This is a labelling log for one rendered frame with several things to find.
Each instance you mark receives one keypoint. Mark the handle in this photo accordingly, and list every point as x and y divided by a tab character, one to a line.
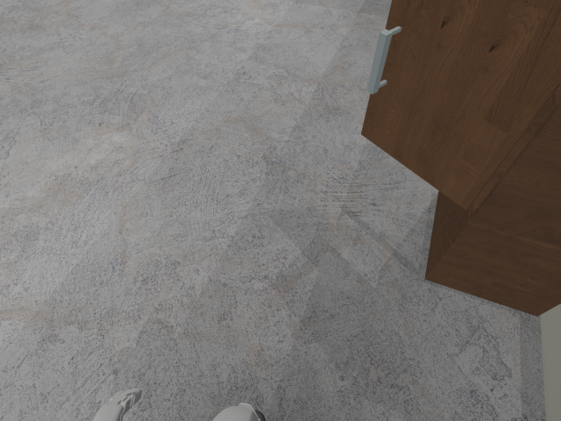
379	59

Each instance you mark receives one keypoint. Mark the left robot hand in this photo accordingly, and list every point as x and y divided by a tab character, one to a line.
118	405

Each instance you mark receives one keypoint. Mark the robot left shin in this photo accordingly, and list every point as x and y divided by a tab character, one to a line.
248	406

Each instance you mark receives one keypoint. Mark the cupboard door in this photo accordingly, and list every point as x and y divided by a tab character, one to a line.
465	79

